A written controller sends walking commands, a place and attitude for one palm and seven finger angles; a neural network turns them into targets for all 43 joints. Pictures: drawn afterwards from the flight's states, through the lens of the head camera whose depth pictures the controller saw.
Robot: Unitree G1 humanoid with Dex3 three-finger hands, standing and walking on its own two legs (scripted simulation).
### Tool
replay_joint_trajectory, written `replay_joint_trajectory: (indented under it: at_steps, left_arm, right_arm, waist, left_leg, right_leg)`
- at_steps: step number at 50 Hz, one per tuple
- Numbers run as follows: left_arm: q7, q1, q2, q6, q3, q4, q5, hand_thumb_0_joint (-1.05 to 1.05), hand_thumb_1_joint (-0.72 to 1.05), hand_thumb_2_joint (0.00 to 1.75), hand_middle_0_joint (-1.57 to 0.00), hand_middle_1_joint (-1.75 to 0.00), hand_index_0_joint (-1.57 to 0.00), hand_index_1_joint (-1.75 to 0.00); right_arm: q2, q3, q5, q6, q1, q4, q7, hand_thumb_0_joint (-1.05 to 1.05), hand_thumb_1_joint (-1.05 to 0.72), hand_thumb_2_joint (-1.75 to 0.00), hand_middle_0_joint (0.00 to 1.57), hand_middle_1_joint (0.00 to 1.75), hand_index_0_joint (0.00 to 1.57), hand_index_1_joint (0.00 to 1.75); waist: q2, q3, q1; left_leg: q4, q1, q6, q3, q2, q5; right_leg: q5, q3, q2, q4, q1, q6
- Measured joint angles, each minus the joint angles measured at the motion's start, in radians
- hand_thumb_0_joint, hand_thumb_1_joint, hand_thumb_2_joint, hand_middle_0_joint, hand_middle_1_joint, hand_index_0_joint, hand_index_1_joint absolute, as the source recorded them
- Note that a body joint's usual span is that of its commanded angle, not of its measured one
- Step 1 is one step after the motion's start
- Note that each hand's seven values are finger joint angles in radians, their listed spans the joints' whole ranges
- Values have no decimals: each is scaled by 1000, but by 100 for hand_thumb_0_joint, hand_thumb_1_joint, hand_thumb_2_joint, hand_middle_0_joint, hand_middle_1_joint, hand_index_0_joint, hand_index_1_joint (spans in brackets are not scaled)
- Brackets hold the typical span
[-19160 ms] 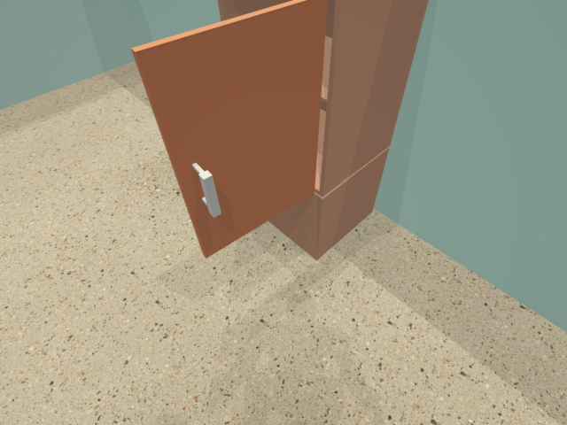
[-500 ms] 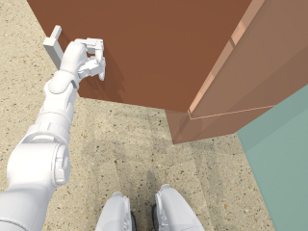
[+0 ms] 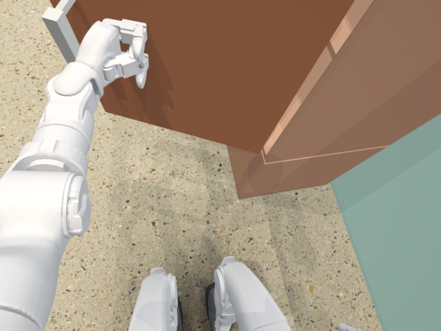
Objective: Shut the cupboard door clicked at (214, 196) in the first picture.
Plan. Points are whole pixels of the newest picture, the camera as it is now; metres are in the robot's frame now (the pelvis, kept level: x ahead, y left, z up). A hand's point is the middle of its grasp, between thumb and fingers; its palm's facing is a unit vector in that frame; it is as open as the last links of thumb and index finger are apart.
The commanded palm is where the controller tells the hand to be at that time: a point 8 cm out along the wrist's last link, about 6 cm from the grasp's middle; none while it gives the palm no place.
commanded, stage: push the door shut along its arc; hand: left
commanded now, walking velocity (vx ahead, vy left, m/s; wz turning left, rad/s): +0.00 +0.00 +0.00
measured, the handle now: (76, 39) +0.60 +0.17 +0.07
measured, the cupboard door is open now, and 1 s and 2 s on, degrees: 65 58 58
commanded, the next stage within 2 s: pull the fist back off the door in 0.08 s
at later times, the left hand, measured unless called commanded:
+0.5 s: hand (155, 60) +0.56 +0.05 +0.06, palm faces -0.02 -0.99 -0.10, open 3.1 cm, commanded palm +0.53 +0.09 +0.07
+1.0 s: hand (157, 104) +0.48 +0.05 +0.06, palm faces -0.01 -1.00 -0.02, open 3.1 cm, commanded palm +0.47 +0.10 +0.07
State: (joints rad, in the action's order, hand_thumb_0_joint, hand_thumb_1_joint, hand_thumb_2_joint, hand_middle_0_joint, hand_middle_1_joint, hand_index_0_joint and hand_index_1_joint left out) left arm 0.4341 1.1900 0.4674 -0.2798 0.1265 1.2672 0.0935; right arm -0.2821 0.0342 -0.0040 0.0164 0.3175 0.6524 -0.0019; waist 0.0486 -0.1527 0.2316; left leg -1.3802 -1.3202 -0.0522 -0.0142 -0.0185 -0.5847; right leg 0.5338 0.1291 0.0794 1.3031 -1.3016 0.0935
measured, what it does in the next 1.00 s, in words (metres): stands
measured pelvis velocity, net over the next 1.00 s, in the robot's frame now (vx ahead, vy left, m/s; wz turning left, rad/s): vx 0.01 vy -0.01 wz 0.01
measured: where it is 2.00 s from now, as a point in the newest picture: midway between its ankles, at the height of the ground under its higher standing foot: outside the picture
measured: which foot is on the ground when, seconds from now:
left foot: down 0.00-1.00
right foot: down 0.00-1.00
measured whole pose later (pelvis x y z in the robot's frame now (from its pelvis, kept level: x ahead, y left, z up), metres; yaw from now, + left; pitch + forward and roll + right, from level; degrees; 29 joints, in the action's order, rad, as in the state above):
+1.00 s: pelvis +0.01 -0.01 +0.03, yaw +1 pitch +26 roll +0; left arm -0.14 0.75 0.12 -0.56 0.12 1.01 0.03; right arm -0.26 -0.05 0.04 -0.05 0.33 0.62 0.10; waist 0.04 -0.16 0.14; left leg -1.24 -1.15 -0.04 0.02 -0.03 -0.55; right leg 0.52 0.08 0.07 1.21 -1.16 0.09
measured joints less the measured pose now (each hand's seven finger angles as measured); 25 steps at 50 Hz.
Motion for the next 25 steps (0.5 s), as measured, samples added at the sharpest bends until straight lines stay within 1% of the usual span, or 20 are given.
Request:
replay_joint_trajectory:
  at_steps: [5,10,11,12,14,16,17,18,20,21,23,25]
  left_arm:
    - [11,48,16,18,-11,6,-5,4,101,100,-130,-150,-130,-150]
    - [19,96,24,45,-4,32,-14,4,102,101,-130,-150,-130,-150]
    - [-5,106,15,55,27,40,-12,4,101,101,-130,-150,-130,-150]
    - [-58,112,0,60,62,46,-9,4,99,100,-130,-150,-130,-150]
    - [-193,113,-32,59,124,49,-2,3,94,97,-130,-150,-130,-150]
    - [-324,97,-64,43,178,38,-5,3,92,95,-130,-150,-130,-150]
    - [-388,79,-80,25,196,22,-17,3,91,94,-130,-150,-130,-150]
    - [-448,58,-95,-3,208,3,-38,2,90,94,-130,-150,-130,-150]
    - [-543,6,-117,-66,204,-34,-97,2,90,92,-130,-150,-130,-150]
    - [-571,-20,-124,-95,193,-52,-125,2,90,92,-130,-150,-130,-150]
    - [-592,-68,-137,-135,162,-85,-163,2,90,91,-130,-150,-130,-150]
    - [-578,-100,-153,-147,134,-97,-169,2,90,91,-130,-150,-130,-150]
  right_arm:
    - [2,1,5,24,-1,13,-5,0,-91,-90,20,30,20,30]
    - [8,11,10,37,7,29,-10,0,-91,-90,20,30,20,30]
    - [10,10,13,37,16,22,-10,0,-91,-90,20,30,20,30]
    - [12,9,18,37,27,11,-5,0,-91,-90,20,30,20,30]
    - [18,8,31,35,49,-7,15,0,-91,-90,20,30,20,30]
    - [28,6,49,29,69,-22,39,0,-91,-90,20,30,20,30]
    - [34,4,58,27,79,-27,53,0,-91,-90,20,30,20,30]
    - [39,1,68,25,89,-30,67,0,-91,-90,20,30,20,30]
    - [47,-6,85,18,104,-30,96,0,-91,-90,20,30,20,30]
    - [52,-10,89,13,109,-27,108,0,-91,-90,20,30,20,30]
    - [60,-18,91,-2,116,-16,126,0,-91,-90,20,30,20,30]
    - [65,-23,83,-20,123,-4,133,0,-91,-90,20,30,20,30]
  waist:
    - [6,3,9]
    - [9,6,20]
    - [11,6,19]
    - [14,5,18]
    - [17,1,19]
    - [18,-3,22]
    - [19,-5,22]
    - [20,-9,21]
    - [27,-14,19]
    - [30,-15,17]
    - [34,-11,10]
    - [35,-9,2]
  left_leg:
    - [-28,-36,1,0,2,-6]
    - [-45,-59,-2,6,5,-10]
    - [-48,-65,-2,6,7,-11]
    - [-50,-71,-1,7,9,-11]
    - [-48,-79,-1,11,10,-9]
    - [-41,-82,-1,18,11,-5]
    - [-37,-83,-1,21,11,-4]
    - [-32,-83,-1,25,12,-2]
    - [-23,-81,-2,32,13,0]
    - [-18,-75,-2,34,13,0]
    - [-3,-55,-3,39,11,3]
    - [19,-24,-3,41,9,8]
  right_leg:
    - [5,3,1,27,-36,2]
    - [7,-1,2,45,-62,0]
    - [7,-1,4,47,-68,0]
    - [5,-1,5,47,-74,0]
    - [1,-5,6,46,-84,-2]
    - [-2,-12,6,44,-91,-4]
    - [-4,-16,7,42,-94,-5]
    - [-5,-20,8,40,-96,-6]
    - [-8,-27,9,35,-97,-8]
    - [-8,-30,9,32,-93,-8]
    - [-10,-37,9,21,-75,-10]
    - [-13,-42,7,3,-46,-10]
